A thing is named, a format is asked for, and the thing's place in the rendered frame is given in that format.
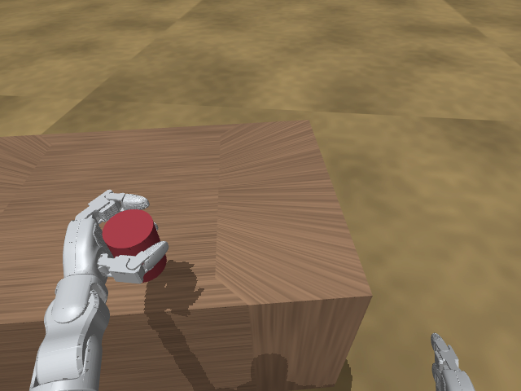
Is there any can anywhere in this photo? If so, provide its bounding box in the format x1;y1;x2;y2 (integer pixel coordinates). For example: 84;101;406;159
102;209;167;283

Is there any left robot hand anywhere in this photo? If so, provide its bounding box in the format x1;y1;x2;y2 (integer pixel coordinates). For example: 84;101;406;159
63;190;169;284

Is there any right robot hand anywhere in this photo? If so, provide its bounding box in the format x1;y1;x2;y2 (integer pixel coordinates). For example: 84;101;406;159
431;333;475;391

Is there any left robot arm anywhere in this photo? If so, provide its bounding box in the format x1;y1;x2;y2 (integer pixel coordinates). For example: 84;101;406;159
29;274;110;391

